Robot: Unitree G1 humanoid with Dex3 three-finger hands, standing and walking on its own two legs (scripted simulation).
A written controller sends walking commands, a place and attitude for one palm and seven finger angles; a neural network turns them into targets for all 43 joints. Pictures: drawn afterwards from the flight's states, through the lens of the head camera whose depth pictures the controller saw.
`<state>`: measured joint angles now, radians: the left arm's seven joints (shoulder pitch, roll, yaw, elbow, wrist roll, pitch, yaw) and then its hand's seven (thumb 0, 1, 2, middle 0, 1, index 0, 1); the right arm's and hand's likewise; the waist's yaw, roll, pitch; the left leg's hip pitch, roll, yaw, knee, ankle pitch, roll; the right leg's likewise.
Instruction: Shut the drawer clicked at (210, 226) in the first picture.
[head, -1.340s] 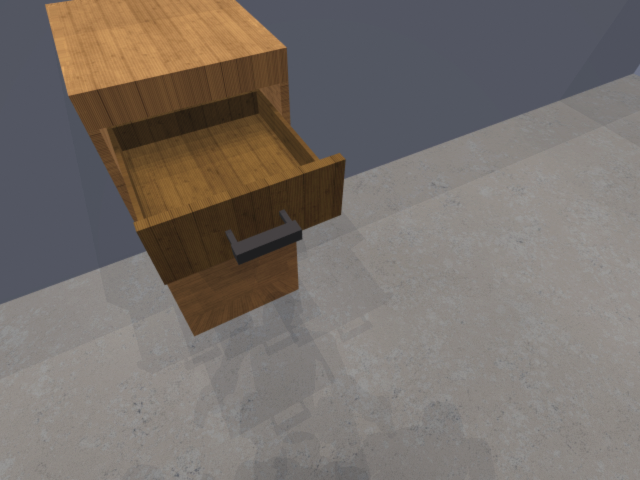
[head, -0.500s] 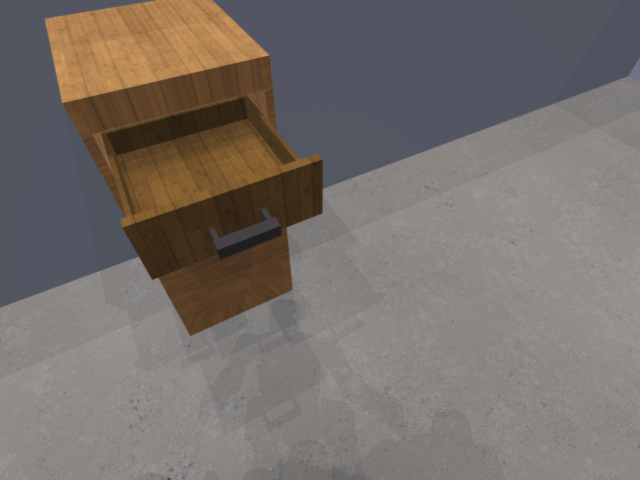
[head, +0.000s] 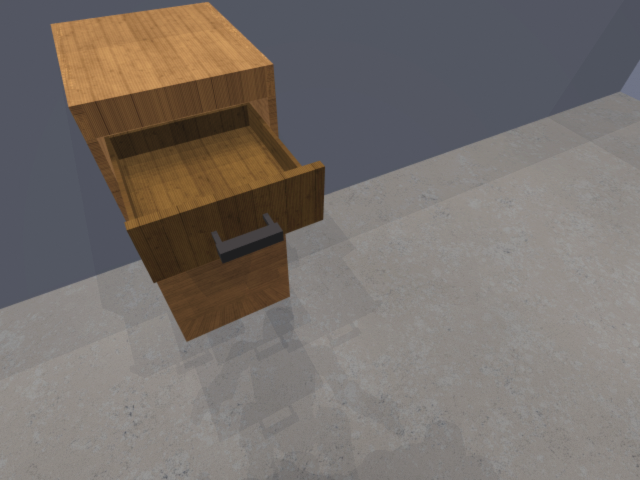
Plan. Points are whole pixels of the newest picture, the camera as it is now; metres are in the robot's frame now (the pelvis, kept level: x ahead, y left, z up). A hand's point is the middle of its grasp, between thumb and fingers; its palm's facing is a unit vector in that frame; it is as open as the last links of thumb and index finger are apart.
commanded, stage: look at it before walking up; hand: left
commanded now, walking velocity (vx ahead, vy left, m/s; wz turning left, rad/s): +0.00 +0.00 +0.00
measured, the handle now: (246, 234) +0.51 +0.17 -0.03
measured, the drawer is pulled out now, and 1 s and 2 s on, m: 0.28 0.28 0.28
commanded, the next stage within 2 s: walk to a spot facing it in 0.30 s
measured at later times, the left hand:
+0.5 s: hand out of the picture +0.07 +0.25 -0.16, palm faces -0.02 -0.94 -0.33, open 7.4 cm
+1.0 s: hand out of the picture +0.02 +0.15 -0.17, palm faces -0.19 -0.95 -0.25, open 7.4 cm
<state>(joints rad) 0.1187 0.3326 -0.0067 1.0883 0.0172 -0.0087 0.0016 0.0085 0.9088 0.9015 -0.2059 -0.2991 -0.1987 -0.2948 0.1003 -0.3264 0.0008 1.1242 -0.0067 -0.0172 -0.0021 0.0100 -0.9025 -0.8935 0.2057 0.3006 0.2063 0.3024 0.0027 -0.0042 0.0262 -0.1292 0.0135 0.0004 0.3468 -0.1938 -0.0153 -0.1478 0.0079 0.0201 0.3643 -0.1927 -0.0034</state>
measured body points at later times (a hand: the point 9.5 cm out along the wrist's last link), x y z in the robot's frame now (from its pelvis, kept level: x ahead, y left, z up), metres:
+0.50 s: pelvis +0.00 +0.01 +0.00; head +0.00 +0.01 +0.45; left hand +0.07 +0.30 -0.14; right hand +0.09 -0.28 -0.13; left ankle +0.00 +0.13 -0.75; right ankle +0.00 -0.12 -0.75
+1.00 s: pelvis -0.04 -0.04 -0.01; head -0.01 -0.07 +0.44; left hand +0.04 +0.20 -0.15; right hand -0.02 -0.30 -0.17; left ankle -0.02 +0.12 -0.66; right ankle -0.02 -0.11 -0.75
